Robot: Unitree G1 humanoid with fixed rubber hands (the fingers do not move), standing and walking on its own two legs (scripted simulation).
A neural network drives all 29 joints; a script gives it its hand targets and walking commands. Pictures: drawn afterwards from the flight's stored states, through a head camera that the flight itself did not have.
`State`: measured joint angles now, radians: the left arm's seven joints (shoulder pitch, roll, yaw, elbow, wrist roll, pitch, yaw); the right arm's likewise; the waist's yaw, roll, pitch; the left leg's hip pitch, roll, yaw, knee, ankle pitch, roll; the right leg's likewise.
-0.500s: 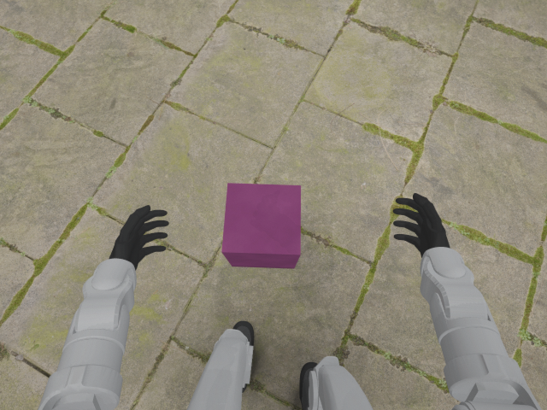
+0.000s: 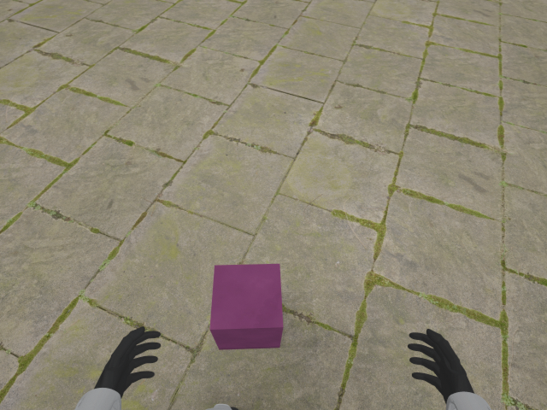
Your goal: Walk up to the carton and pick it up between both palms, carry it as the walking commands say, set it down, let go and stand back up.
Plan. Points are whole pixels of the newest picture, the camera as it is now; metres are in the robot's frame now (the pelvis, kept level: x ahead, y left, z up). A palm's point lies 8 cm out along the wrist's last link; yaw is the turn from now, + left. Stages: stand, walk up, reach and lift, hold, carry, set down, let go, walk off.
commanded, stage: let go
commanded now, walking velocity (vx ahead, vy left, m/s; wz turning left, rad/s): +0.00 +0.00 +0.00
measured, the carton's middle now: (248, 308) +0.48 +0.10 -0.63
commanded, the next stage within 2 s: stand in 0.40 s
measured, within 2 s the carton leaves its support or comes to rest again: neither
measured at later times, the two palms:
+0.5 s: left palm (96, 385) +0.17 +0.27 -0.07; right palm (460, 403) +0.17 -0.24 -0.07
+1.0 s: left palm (77, 391) +0.17 +0.29 -0.07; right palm (464, 408) +0.16 -0.25 -0.07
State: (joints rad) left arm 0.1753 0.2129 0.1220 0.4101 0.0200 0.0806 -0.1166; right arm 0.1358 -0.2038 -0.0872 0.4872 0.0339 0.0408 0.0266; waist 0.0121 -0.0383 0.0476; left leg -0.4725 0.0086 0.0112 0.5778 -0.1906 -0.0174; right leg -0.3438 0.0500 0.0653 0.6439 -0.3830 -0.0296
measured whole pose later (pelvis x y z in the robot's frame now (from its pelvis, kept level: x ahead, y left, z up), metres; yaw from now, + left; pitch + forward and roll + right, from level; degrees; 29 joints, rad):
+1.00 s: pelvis +0.02 +0.00 +0.01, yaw +0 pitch +3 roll +1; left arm 0.21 0.32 0.12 0.58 0.02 0.01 0.00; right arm 0.21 -0.22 -0.06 0.67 0.03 0.01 0.00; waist 0.02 -0.06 -0.04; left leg -0.37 0.00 0.01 0.54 -0.21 -0.02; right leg -0.23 0.04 0.07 0.58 -0.39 -0.03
